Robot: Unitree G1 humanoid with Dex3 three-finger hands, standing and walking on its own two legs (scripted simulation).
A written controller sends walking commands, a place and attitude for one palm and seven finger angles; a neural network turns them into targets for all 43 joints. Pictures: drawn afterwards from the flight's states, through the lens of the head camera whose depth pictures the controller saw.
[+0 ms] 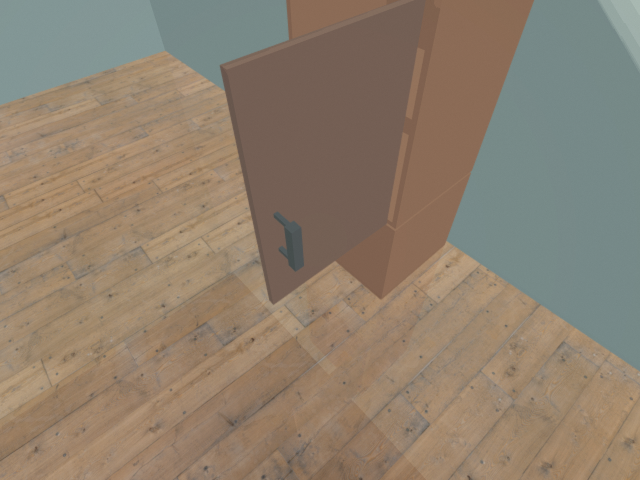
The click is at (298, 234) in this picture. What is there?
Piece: cupboard door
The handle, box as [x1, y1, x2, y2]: [273, 211, 303, 271]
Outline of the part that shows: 277,211 273,214 274,217 284,226 287,247 286,250 281,246 279,247 279,250 288,259 289,265 295,271 303,265 301,230 300,227 294,221 290,223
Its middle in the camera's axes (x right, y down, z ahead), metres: -0.07 +0.01 +0.78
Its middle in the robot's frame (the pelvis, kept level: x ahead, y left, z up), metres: +0.56 +0.10 -0.12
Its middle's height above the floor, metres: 0.66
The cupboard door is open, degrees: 89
